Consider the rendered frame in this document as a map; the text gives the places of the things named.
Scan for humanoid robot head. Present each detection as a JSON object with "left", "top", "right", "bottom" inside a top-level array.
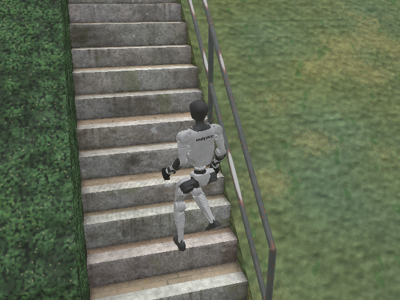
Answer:
[{"left": 189, "top": 100, "right": 211, "bottom": 132}]

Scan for right robot forearm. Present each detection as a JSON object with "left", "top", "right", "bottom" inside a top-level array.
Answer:
[{"left": 212, "top": 154, "right": 226, "bottom": 169}]

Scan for left robot forearm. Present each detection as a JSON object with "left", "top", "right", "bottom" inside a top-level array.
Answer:
[{"left": 166, "top": 157, "right": 182, "bottom": 174}]

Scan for right robot hand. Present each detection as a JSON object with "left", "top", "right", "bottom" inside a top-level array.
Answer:
[{"left": 210, "top": 164, "right": 219, "bottom": 175}]

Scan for left robot hand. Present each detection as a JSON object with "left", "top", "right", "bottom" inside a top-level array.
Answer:
[{"left": 162, "top": 167, "right": 176, "bottom": 180}]

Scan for robot right upper arm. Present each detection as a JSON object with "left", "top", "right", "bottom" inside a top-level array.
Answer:
[{"left": 210, "top": 124, "right": 226, "bottom": 156}]

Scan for robot left upper arm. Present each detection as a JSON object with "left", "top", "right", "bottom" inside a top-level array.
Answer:
[{"left": 176, "top": 130, "right": 190, "bottom": 166}]

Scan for right robot foot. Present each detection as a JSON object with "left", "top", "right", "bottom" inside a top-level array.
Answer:
[{"left": 206, "top": 220, "right": 221, "bottom": 231}]

